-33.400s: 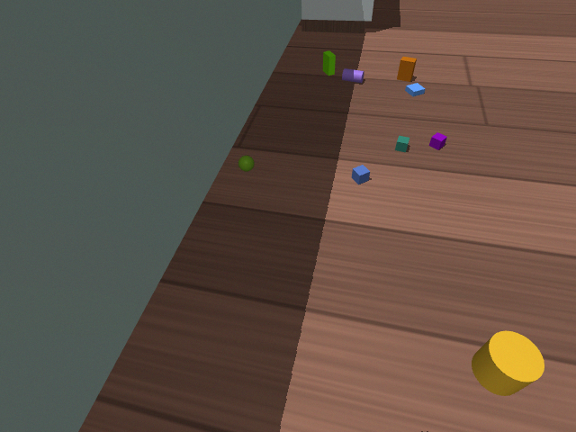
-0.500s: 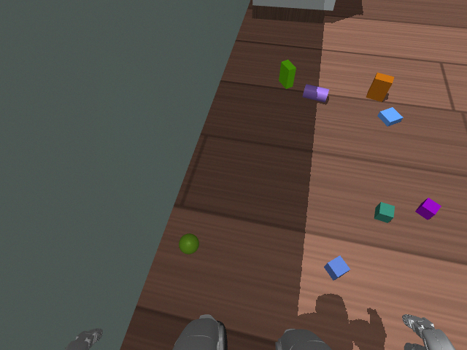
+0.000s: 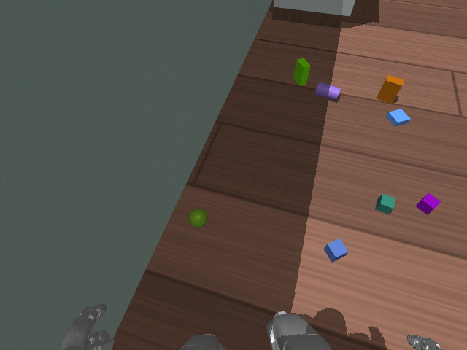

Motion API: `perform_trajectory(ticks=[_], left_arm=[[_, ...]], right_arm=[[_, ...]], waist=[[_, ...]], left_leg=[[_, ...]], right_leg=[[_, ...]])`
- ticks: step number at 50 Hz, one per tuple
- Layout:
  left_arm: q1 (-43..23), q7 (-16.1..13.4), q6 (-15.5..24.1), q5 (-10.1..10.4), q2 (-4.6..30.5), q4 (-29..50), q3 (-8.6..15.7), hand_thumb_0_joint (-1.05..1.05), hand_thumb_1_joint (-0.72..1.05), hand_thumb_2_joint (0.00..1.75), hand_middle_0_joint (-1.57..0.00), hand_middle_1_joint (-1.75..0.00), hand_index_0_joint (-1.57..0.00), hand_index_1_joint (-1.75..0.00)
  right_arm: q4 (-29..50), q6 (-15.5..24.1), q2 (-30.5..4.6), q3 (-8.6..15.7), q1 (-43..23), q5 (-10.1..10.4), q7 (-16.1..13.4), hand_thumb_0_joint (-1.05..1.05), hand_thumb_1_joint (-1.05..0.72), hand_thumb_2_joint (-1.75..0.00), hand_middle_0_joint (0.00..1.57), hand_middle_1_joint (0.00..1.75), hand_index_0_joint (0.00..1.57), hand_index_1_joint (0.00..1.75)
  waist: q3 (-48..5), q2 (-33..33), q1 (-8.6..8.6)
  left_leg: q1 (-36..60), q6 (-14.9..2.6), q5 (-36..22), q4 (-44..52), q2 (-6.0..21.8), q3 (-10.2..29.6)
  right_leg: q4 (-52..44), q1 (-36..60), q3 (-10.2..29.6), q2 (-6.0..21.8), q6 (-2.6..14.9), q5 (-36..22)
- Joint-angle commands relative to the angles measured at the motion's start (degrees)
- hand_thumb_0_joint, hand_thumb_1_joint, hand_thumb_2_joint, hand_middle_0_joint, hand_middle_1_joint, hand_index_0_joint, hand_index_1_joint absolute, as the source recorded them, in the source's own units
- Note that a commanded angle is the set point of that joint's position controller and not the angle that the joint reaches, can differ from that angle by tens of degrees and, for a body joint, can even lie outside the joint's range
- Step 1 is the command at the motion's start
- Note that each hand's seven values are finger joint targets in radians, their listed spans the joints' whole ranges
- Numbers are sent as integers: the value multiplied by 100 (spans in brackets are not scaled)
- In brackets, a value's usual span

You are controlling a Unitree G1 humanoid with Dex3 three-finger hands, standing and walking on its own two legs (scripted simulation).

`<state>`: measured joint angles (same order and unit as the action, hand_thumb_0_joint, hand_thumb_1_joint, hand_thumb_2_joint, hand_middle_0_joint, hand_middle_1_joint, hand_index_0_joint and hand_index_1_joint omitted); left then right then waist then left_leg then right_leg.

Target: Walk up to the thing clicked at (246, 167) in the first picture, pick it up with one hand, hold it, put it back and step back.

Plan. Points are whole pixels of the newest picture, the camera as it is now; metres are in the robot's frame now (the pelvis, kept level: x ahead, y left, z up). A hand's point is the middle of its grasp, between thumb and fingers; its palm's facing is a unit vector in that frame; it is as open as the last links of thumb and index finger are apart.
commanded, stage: step back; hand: left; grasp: from above
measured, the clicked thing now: (198, 217) +0.66 +0.20 -0.72
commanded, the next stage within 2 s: none
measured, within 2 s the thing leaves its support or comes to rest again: neither
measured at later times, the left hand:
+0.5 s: hand out of the picture -0.05 +0.25 -0.13, palm faces -0.02 -0.90 -0.44, open 7.4 cm
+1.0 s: hand out of the picture -0.25 +0.22 -0.14, palm faces -0.03 -0.90 -0.43, open 7.3 cm
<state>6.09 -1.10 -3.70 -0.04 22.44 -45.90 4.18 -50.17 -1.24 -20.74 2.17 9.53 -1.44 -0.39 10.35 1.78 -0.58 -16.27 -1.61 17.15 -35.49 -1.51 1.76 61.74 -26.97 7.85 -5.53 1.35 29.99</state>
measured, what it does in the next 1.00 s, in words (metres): walks backwards: right foot, then left foot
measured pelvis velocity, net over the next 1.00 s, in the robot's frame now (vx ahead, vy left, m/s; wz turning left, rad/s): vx -0.33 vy -0.05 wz -0.04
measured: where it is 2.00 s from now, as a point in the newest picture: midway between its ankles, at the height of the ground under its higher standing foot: outside the picture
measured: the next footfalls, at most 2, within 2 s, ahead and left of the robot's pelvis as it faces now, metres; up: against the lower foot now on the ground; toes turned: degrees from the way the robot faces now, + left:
right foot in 0.22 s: -0.06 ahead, -0.15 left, +0.00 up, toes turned +0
left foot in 0.54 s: -0.15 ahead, +0.10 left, +0.00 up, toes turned -1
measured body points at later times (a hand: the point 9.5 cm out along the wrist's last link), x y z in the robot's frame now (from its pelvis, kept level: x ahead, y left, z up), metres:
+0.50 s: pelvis -0.16 -0.02 +0.00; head -0.09 -0.04 +0.44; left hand -0.04 +0.29 -0.10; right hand -0.07 -0.35 -0.13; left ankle -0.18 +0.11 -0.70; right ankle -0.10 -0.15 -0.73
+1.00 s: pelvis -0.33 -0.05 +0.00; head -0.29 -0.07 +0.44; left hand -0.25 +0.27 -0.11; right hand -0.21 -0.36 -0.13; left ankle -0.29 +0.10 -0.66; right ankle -0.31 -0.15 -0.73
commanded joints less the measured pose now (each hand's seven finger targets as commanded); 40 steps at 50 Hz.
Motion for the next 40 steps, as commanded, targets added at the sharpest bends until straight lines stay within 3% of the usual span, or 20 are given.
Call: perform_trajectory(ticks=[1,5,7,10,11,12,13,15,17,18,23,26,27,28,29,30,31,33,37,40], left_arm=[[438,-63,168,-45,1015,260,365,0,90,90,-20,-30,-20,-30],[335,-19,236,-76,926,367,333,0,90,90,-20,-30,-20,-30],[462,-8,275,-79,932,277,343,0,90,90,-20,-30,-20,-30],[1209,-3,339,-163,919,-91,357,0,90,90,-20,-30,-20,-30],[1096,-6,380,-260,1251,-32,449,0,90,90,-20,-30,-20,-30],[902,26,352,-188,1890,89,593,0,90,90,-20,-30,-20,-30],[559,12,371,-260,2133,295,622,0,90,90,-20,-30,-20,-30],[-121,-47,382,-182,1568,457,458,0,90,90,-20,-30,-20,-30],[-256,-69,357,-231,1386,497,456,0,90,90,-20,-30,-20,-30],[-98,-68,345,-236,1291,503,420,0,90,90,-20,-30,-20,-30],[350,-152,262,-245,1317,481,402,0,90,90,-20,-30,-20,-30],[106,-90,149,-119,1310,555,337,0,90,90,-20,-30,-20,-30],[323,-67,120,-106,1102,592,247,0,90,90,-20,-30,-20,-30],[352,-59,126,-57,877,616,183,0,90,90,-20,-30,-20,-30],[-162,-152,119,-93,1153,633,339,0,90,90,-20,-30,-20,-30],[-241,-162,101,-126,1213,516,371,0,90,90,-20,-30,-20,-30],[-21,-138,92,-48,1134,426,357,0,90,90,-20,-30,-20,-30],[458,-89,120,-16,1156,195,353,0,90,90,-20,-30,-20,-30],[364,-4,185,-93,958,216,303,0,90,90,-20,-30,-20,-30],[630,-1,275,-114,892,36,283,0,90,90,-20,-30,-20,-30]], right_arm=[[563,129,-1473,413,-288,-44,-145,0,-90,-90,20,30,20,30],[608,93,-1524,453,46,-45,-149,0,-90,-90,20,30,20,30],[646,34,-1599,456,-60,-36,-114,0,-90,-90,20,30,20,30],[748,-65,-1602,446,-348,87,-82,0,-90,-90,20,30,20,30],[763,-71,-1329,363,-263,124,-70,0,-90,-90,20,30,20,30],[918,-58,-1114,333,-625,175,-102,0,-90,-90,20,30,20,30],[848,-90,-1312,414,-612,127,-162,0,-90,-90,20,30,20,30],[592,-105,-1351,419,-126,175,-150,0,-90,-90,20,30,20,30],[488,-51,-1292,379,84,169,-156,0,-90,-90,20,30,20,30],[472,-33,-1282,358,117,134,-160,0,-90,-90,20,30,20,30],[581,-12,-1144,332,9,44,-124,0,-90,-90,20,30,20,30],[270,38,-1146,410,671,-3,-104,0,-90,-90,20,30,20,30],[341,58,-1403,504,543,-92,-112,0,-90,-90,20,30,20,30],[460,44,-1993,605,318,-127,-76,0,-90,-90,20,30,20,30],[545,42,-2347,649,231,-80,-33,0,-90,-90,20,30,20,30],[497,87,-2118,633,57,-90,-65,0,-90,-90,20,30,20,30],[522,95,-1794,502,-213,-93,-102,0,-90,-90,20,30,20,30],[585,86,-1557,412,-501,-84,-148,0,-90,-90,20,30,20,30],[560,23,-1490,418,-209,-107,-133,0,-90,-90,20,30,20,30],[537,-82,-1600,410,-186,-35,-105,0,-90,-90,20,30,20,30]], waist=[[-1080,-913,121],[-1279,-1020,-145],[-1377,-1236,-114],[-1627,-1221,246],[-1488,-463,158],[-1154,1182,384],[-901,1306,420],[-773,343,-5],[-816,595,-42],[-898,585,59],[-1250,971,330],[-1556,644,23],[-1562,202,106],[-1449,-1175,96],[-1334,-1536,-252],[-1165,-1048,-158],[-1142,-601,73],[-1068,-739,321],[-1059,-1119,48],[-1504,-1213,102]], left_leg=[[601,-1288,-3176,876,1627,1269],[1156,-1311,-3139,592,1609,1160],[897,-1140,-2461,567,1445,1071],[90,-649,-1624,94,1206,878],[-889,-289,-740,-357,784,783],[-1459,71,1032,-1529,-403,287],[-1159,199,1854,-2857,-329,683],[-1124,158,1296,-3616,-508,1102],[-1009,242,1050,-3557,-528,787],[-1104,273,1075,-3342,-526,709],[-858,221,1315,-909,-48,209],[250,90,-426,1256,-92,-283],[828,-135,-851,1331,515,708],[1001,-783,-1501,1482,1775,2362],[-91,-1594,-1954,1687,2518,3030],[-333,-1635,-2135,1603,2425,2727],[-89,-1386,-2522,1343,1981,1938],[-14,-1180,-2464,1048,1638,1251],[606,-1268,-2597,807,1606,1187],[906,-997,-2539,279,1390,965]], right_leg=[[729,-25,120,83,-163,70],[-879,134,-204,298,-274,19],[-1915,673,-528,363,-210,-286],[-3738,1875,-756,413,9,-1747],[-3846,2223,315,1013,201,-1577],[-4286,1481,1946,2239,1072,-1951],[-4416,536,2741,3012,1717,-2344],[-3954,504,1335,2315,1306,-3084],[-3667,669,617,1911,1082,-3244],[-3558,1031,451,1762,1026,-3375],[-3158,2179,601,2010,1020,-4049],[-2402,1894,247,1724,667,-3772],[-2069,925,159,1406,350,-2930],[-1112,-232,-462,379,5,-884],[20,175,-186,167,-80,951],[771,294,307,115,-38,766],[1033,118,447,42,21,438],[1057,91,150,101,-46,-1],[-650,270,-273,318,-245,158],[-2906,1024,-706,400,-137,-707]])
